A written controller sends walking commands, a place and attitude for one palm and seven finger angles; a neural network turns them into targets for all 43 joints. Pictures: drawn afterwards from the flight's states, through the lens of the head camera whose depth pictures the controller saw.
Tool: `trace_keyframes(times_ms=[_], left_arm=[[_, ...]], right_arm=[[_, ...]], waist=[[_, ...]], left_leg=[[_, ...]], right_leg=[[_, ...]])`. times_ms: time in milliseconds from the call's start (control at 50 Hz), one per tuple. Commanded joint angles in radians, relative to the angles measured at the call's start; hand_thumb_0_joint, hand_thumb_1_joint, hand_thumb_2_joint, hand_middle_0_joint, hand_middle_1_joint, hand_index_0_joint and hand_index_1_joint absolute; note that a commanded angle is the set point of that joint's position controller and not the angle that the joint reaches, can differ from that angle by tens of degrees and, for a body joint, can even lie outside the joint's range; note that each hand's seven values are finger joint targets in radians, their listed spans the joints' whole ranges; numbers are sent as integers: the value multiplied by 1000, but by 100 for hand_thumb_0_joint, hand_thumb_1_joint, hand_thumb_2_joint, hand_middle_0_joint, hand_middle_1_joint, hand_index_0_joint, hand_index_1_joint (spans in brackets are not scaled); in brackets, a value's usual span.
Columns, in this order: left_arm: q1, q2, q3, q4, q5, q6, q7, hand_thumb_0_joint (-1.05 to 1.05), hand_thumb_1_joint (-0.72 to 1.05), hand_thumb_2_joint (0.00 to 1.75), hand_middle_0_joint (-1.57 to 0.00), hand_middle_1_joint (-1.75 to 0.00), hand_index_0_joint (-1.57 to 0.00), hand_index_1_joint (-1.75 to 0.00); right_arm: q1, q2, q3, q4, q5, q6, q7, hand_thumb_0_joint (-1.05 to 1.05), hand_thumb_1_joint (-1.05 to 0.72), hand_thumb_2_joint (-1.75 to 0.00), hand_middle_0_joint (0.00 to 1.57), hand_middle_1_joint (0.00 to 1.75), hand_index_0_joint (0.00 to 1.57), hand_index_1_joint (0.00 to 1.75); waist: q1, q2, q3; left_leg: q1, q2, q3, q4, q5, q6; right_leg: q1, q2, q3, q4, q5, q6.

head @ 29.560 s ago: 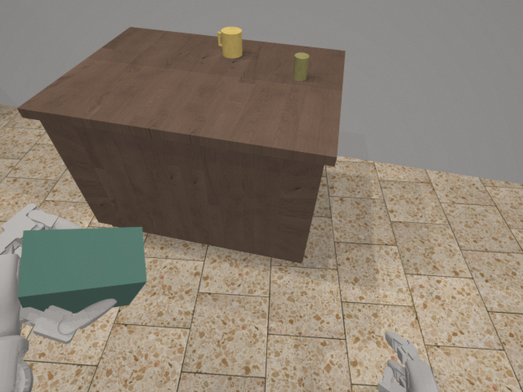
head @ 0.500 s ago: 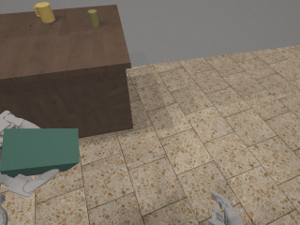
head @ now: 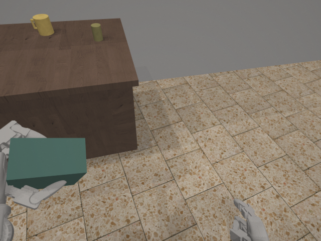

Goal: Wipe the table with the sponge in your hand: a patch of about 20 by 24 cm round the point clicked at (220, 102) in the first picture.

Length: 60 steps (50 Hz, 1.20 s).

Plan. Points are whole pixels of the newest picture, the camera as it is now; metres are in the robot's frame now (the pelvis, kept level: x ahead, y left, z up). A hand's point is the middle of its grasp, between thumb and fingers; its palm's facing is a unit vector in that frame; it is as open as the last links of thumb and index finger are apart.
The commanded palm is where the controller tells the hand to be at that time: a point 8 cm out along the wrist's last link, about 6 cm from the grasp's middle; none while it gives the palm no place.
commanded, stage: come to a stop and stand still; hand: left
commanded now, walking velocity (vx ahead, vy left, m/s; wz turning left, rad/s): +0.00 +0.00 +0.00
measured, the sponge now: (58, 164) +0.23 +0.22 +0.13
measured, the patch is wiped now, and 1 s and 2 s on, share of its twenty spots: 0.00 0.00 0.00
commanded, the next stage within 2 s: look again from close up in 0.02 s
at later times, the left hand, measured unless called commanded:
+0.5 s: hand (34, 179) +0.19 +0.25 +0.13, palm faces +0.25 -0.86 -0.44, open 10.5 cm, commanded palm +0.14 +0.29 +0.17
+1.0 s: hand (24, 162) +0.22 +0.27 +0.15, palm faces +0.35 -0.86 -0.36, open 10.5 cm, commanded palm +0.16 +0.31 +0.17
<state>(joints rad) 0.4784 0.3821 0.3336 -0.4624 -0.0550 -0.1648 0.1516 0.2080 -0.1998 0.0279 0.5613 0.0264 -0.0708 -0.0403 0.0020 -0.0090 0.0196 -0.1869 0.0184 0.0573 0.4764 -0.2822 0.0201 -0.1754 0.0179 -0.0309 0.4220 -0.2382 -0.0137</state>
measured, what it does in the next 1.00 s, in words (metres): stands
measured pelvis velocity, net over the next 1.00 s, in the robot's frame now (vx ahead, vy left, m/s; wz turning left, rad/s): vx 0.00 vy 0.03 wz -0.02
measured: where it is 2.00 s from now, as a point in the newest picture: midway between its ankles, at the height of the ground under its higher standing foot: outside the picture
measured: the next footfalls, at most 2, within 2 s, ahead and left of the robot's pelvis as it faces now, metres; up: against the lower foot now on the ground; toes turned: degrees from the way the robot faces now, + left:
right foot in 1.34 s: +0.19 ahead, -0.04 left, +0.00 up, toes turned -9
left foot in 1.60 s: +0.23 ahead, +0.26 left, +0.00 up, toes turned +3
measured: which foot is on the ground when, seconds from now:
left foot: down 0.00-1.00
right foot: down 0.00-1.00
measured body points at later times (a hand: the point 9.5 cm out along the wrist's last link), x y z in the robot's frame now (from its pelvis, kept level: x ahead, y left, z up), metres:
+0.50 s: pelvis -0.03 +0.01 +0.00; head +0.00 +0.04 +0.45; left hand +0.18 +0.29 +0.16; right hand +0.11 -0.22 -0.07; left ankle -0.02 +0.10 -0.74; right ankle -0.01 -0.11 -0.74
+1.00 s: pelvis +0.00 +0.03 -0.01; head +0.00 +0.06 +0.44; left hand +0.19 +0.32 +0.17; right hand +0.16 -0.20 -0.08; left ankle -0.02 +0.10 -0.74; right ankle -0.01 -0.11 -0.74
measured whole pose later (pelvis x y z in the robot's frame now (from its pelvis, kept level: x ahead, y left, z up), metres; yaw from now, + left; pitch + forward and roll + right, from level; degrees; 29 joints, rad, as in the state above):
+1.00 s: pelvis +0.00 +0.03 -0.01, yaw -1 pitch +0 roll -2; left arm 0.42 0.37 0.34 -0.45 -0.02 -0.22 0.10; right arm 0.25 -0.22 0.02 0.55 0.01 -0.11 -0.02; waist 0.01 -0.01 0.01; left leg -0.28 0.01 0.08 0.65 -0.38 0.06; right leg -0.25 0.01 0.00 0.55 -0.30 0.02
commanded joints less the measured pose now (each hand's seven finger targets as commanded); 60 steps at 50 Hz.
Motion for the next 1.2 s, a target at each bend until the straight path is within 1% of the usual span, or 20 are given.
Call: trace_keyframes(times_ms=[0,80,100,120,140,180,220,300,320,420,580,700,760,940,1000,1020,1040,1060,1120,1180], left_arm=[[-98,146,93,-235,0,-65,27,0,10,130,-120,-160,-120,-160],[-95,145,94,-218,1,-63,29,0,10,130,-120,-160,-120,-160],[-1134,918,678,-413,165,-152,11,0,10,130,-120,-160,-120,-160],[-1007,632,492,-69,108,-149,-15,0,10,130,-120,-160,-120,-160],[-600,292,242,193,78,-130,-56,0,10,130,-120,-160,-120,-160],[-219,70,49,82,21,-119,-80,0,10,130,-120,-160,-120,-160],[-81,28,-10,-63,11,-107,-81,0,10,130,-120,-160,-120,-160],[-21,195,171,-179,15,-95,-47,0,10,130,-120,-160,-120,-160],[-61,277,251,-226,16,-103,-34,0,10,130,-120,-160,-120,-160],[-178,254,248,-280,9,-139,-28,0,10,130,-120,-160,-120,-160],[-223,90,61,-145,35,-125,-39,0,10,130,-120,-160,-120,-160],[-253,115,86,-140,36,-113,-34,0,10,130,-120,-160,-120,-160],[-213,132,99,-156,31,-110,-32,0,10,130,-120,-160,-120,-160],[-197,169,139,-205,20,-119,-18,0,10,130,-120,-160,-120,-160],[-221,161,132,-225,22,-122,-19,0,10,130,-120,-160,-120,-160],[-225,155,127,-255,16,-128,-23,0,10,130,-120,-160,-120,-160],[-233,160,121,-295,22,-133,-21,0,10,130,-120,-160,-120,-160],[-251,168,123,-320,30,-141,-19,0,10,130,-120,-160,-120,-160],[-148,144,121,-262,29,-124,-17,0,10,130,-120,-160,-120,-160],[-98,158,140,-279,36,-131,-21,0,10,130,-120,-160,-120,-160]], right_arm=[[-79,-120,-49,-142,-6,-54,-10,0,-90,-90,20,30,20,30],[-79,-117,-47,-137,-8,-55,-13,0,-90,-90,20,30,20,30],[33,-147,-75,-107,-75,-109,-8,0,-90,-90,20,30,20,30],[-28,-72,-71,-36,-29,-120,3,0,-90,-90,20,30,20,30],[-24,-94,-80,-56,-38,-135,13,0,-90,-90,20,30,20,30],[-23,-120,-89,-125,2,-123,54,0,-90,-90,20,30,20,30],[-50,-113,-87,-162,10,-123,86,0,-90,-90,20,30,20,30],[-57,-122,-76,-186,-2,-112,65,0,-90,-90,20,30,20,30],[-64,-130,-75,-190,-8,-106,52,0,-90,-90,20,30,20,30],[-88,-113,-51,-197,-19,-121,9,0,-90,-90,20,30,20,30],[-58,-127,-52,-157,-26,-144,14,0,-90,-90,20,30,20,30],[-70,-123,-53,-177,-24,-121,16,0,-90,-90,20,30,20,30],[-78,-124,-50,-175,-37,-108,11,0,-90,-90,20,30,20,30],[-65,-120,-59,-166,-18,-90,14,0,-90,-90,20,30,20,30],[-39,-133,-70,-145,-12,-87,15,0,-90,-90,20,30,20,30],[-52,-146,-72,-147,-10,-93,12,0,-90,-90,20,30,20,30],[-39,-134,-72,-147,-14,-98,18,0,-90,-90,20,30,20,30],[-35,-122,-75,-144,-25,-109,30,0,-90,-90,20,30,20,30],[-18,-135,-93,-127,-15,-124,42,0,-90,-90,20,30,20,30],[-37,-127,-81,-129,-19,-127,40,0,-90,-90,20,30,20,30]], waist=[[2,97,-124],[4,86,-119],[42,-54,104],[17,33,-36],[12,92,-169],[30,155,-206],[39,90,-194],[35,-111,-164],[32,-57,-159],[24,140,-117],[20,72,-66],[31,60,-89],[23,80,-110],[8,-104,-62],[-21,36,-88],[-25,242,-97],[-39,360,-102],[-41,296,-100],[-26,95,-62],[-10,157,-27]], left_leg=[[41,99,-109,-85,290,3],[25,95,-113,-99,234,5],[-168,90,-21,52,328,1],[-4,87,-22,43,311,-16],[96,55,-19,-30,317,-35],[80,61,-13,-32,314,-13],[43,85,-39,-63,315,0],[-37,76,-37,-88,137,-3],[-47,63,-36,-103,109,-8],[-57,66,-38,-135,40,4],[-32,64,-33,-163,-37,-7],[-42,89,-30,-166,21,-7],[-53,62,-32,-145,-136,10],[-221,-24,6,191,-99,4],[16,12,-48,26,66,24],[188,114,-204,-55,236,52],[349,224,-376,-123,495,89],[404,267,-432,-121,612,126],[359,231,-289,-99,582,161],[166,162,-152,-145,559,82]], right_leg=[[48,-86,83,-38,274,-43],[53,-86,84,-55,232,-41],[-135,-88,135,-118,297,-31],[-130,-166,150,-68,266,-110],[-66,-118,197,15,400,-120],[54,-103,146,8,371,-38],[78,-81,96,18,294,-25],[63,-64,84,-25,168,-19],[58,-62,90,-28,136,-22],[32,-49,82,-10,112,-27],[-29,-24,97,-75,48,-22],[-17,-10,84,-19,112,-18],[-4,-18,80,-23,-22,-37],[34,-234,358,-67,-114,-166],[-89,-143,180,167,83,-103],[-270,-40,40,368,62,-34],[-477,5,-40,575,-209,1],[-563,-8,-8,702,-312,-16],[-621,-59,-39,676,-191,-23],[-420,-62,-126,464,-33,-24]])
